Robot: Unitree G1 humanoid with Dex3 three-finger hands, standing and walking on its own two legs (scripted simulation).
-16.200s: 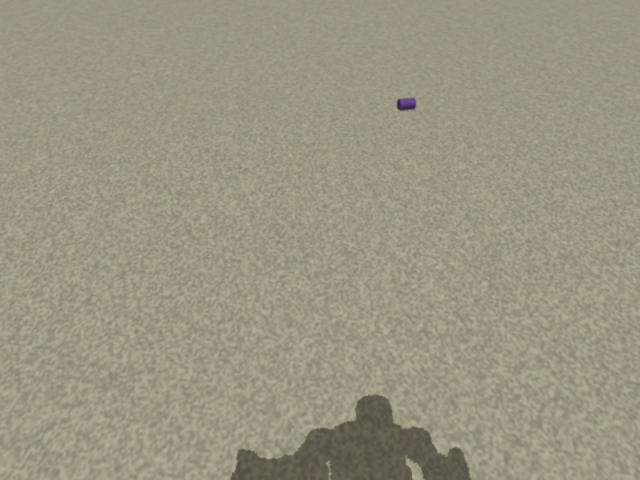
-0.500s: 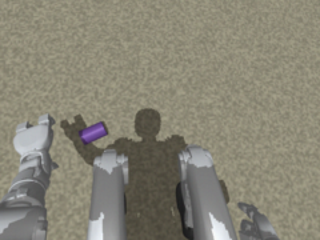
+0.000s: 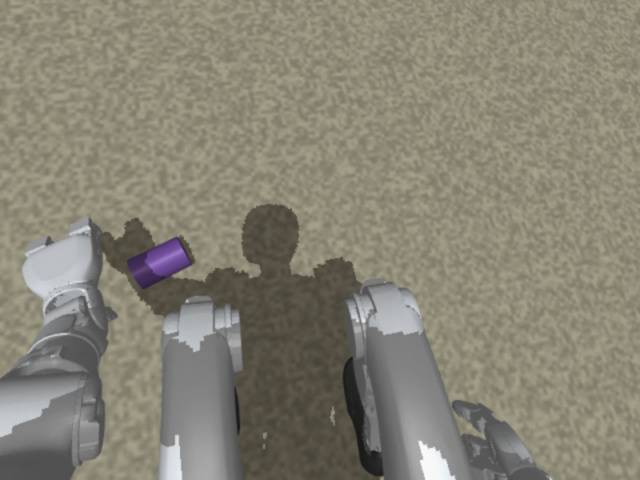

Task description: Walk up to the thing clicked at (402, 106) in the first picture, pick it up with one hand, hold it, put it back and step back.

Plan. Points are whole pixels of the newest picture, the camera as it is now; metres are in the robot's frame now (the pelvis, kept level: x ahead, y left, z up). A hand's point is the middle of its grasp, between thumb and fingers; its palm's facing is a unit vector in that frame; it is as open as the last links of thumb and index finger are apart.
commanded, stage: rise first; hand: left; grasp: from above
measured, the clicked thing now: (160, 262) +0.43 +0.23 -0.33
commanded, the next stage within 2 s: approach in 0.60 s
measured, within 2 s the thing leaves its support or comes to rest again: neither
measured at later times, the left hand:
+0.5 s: hand (102, 281) +0.37 +0.28 -0.20, palm faces -0.39 -0.21 -0.90, open 11.7 cm
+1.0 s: hand (140, 250) +0.42 +0.23 -0.21, palm faces -0.38 -0.17 -0.91, open 11.2 cm
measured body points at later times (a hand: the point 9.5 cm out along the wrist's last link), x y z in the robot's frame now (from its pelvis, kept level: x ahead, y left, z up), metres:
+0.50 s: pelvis +0.00 +0.00 -0.01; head +0.22 +0.04 +0.38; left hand +0.39 +0.29 -0.15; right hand +0.09 -0.27 -0.14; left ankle +0.08 +0.13 -0.33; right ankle +0.10 -0.14 -0.33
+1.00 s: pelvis +0.00 -0.01 -0.02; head +0.23 +0.04 +0.36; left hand +0.44 +0.24 -0.16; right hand +0.07 -0.27 -0.15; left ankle +0.08 +0.13 -0.33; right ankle +0.10 -0.14 -0.33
